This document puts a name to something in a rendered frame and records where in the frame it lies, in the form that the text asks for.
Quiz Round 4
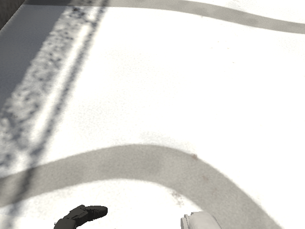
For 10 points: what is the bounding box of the left robot hand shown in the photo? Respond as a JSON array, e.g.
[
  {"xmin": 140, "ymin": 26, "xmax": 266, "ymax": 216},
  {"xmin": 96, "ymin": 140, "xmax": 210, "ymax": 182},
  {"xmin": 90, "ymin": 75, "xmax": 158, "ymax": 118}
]
[{"xmin": 53, "ymin": 204, "xmax": 108, "ymax": 229}]

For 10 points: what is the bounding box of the right robot thigh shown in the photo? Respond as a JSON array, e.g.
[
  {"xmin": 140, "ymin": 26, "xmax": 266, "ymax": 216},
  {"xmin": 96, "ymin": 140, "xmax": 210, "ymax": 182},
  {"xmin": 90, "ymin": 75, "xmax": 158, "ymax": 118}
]
[{"xmin": 180, "ymin": 211, "xmax": 222, "ymax": 229}]

